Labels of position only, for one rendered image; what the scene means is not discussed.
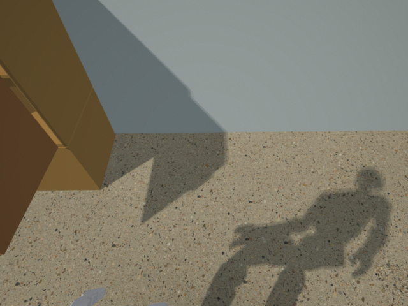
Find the left robot hand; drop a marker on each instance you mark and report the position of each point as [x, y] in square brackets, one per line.
[90, 297]

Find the cupboard door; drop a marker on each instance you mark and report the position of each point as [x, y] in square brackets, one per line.
[26, 151]

